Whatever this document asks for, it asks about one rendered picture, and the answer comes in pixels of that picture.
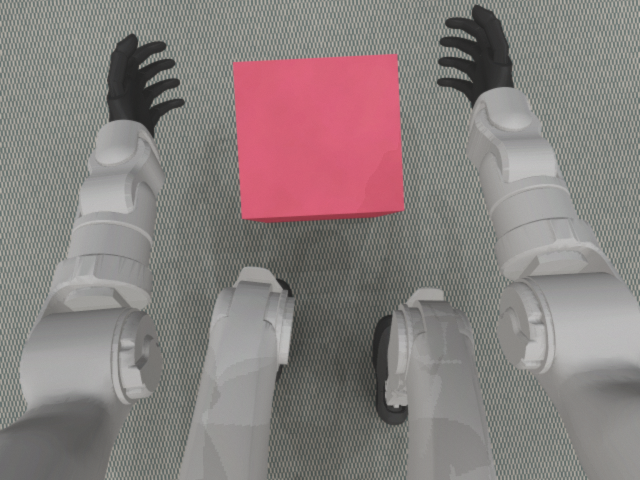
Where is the robot left forearm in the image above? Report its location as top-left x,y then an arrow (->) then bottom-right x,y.
20,120 -> 165,402

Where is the right robot foot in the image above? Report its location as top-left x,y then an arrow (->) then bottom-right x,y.
373,315 -> 408,425

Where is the robot left hand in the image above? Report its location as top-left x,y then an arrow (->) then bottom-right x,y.
106,33 -> 185,139

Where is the robot right hand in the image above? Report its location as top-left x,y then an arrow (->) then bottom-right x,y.
437,5 -> 514,109

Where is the right robot upper arm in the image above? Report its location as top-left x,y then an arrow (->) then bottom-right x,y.
497,272 -> 640,480

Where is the robot right shin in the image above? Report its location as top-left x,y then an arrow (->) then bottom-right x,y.
385,287 -> 474,406

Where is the left robot upper arm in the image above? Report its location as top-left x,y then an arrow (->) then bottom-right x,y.
0,307 -> 163,480

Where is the robot right forearm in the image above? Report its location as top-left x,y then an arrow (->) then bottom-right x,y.
466,87 -> 640,313

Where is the carton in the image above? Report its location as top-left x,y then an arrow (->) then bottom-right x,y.
233,54 -> 404,223

